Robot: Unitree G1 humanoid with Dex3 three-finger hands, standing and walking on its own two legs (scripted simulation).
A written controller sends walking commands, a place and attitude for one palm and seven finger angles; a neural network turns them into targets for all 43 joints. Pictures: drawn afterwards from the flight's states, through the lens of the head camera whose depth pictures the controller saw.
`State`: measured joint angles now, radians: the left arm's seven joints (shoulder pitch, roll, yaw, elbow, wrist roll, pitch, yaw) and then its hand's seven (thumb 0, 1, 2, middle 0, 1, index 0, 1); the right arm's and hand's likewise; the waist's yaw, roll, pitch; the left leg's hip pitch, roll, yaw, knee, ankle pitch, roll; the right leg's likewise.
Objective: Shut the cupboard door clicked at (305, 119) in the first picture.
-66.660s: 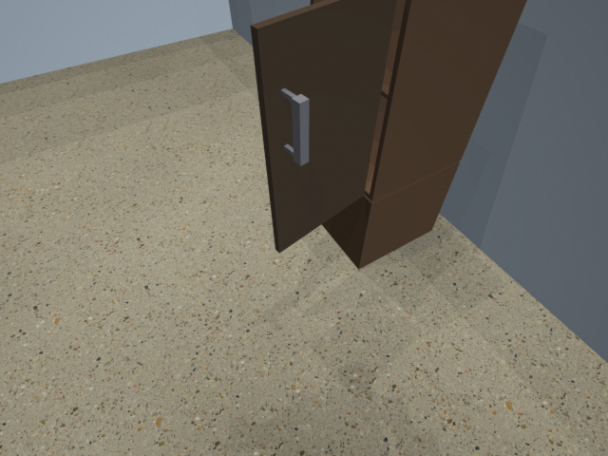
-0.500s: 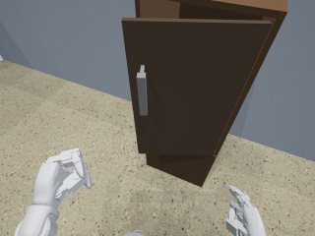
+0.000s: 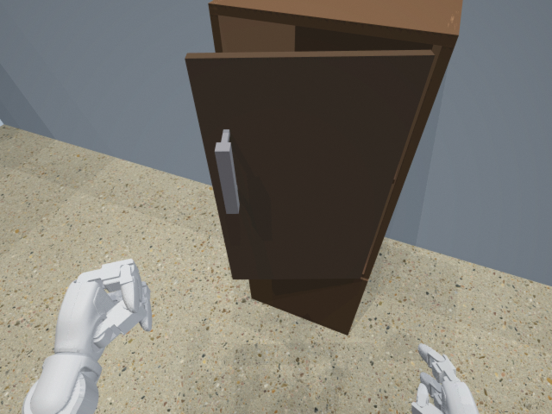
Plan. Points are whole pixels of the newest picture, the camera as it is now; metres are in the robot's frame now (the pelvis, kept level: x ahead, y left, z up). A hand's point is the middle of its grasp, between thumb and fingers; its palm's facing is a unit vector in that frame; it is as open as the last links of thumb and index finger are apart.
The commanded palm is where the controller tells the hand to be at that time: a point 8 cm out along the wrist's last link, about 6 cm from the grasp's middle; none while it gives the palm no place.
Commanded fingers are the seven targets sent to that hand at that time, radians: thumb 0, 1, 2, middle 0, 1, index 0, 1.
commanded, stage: raise the hand and make a fist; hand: left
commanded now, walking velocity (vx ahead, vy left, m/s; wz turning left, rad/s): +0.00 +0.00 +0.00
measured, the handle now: (229, 172) +0.48 +0.12 +0.09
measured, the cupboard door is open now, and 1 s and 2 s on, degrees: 23 23 23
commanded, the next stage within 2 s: bring the fist close to the handle in 0.10 s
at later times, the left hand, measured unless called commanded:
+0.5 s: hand (182, 281) +0.27 +0.14 +0.09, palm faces +0.00 -1.00 -0.01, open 3.1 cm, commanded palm +0.25 +0.20 +0.09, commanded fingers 0.00 0.90 0.90 -1.30 -1.50 -1.30 -1.50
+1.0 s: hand (226, 235) +0.34 +0.10 +0.10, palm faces +0.02 -1.00 -0.01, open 3.1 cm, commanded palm +0.32 +0.14 +0.09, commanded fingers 0.00 0.90 0.90 -1.30 -1.50 -1.30 -1.50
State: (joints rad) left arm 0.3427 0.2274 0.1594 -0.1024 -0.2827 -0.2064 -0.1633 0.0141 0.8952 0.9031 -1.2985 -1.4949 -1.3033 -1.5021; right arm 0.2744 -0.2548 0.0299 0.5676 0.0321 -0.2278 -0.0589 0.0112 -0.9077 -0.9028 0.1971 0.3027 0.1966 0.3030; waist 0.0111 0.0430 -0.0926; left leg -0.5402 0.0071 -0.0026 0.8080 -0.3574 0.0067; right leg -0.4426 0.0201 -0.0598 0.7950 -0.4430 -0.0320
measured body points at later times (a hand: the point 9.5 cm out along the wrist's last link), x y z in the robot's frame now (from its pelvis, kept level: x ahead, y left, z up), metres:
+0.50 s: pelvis +0.00 +0.00 +0.00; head +0.01 -0.01 +0.45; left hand +0.26 +0.20 +0.10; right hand +0.17 -0.22 -0.08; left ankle +0.03 +0.12 -0.71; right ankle -0.02 -0.10 -0.71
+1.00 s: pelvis +0.00 +0.00 +0.00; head +0.02 -0.02 +0.45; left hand +0.33 +0.15 +0.10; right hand +0.15 -0.24 -0.09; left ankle +0.03 +0.12 -0.71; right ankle -0.02 -0.10 -0.71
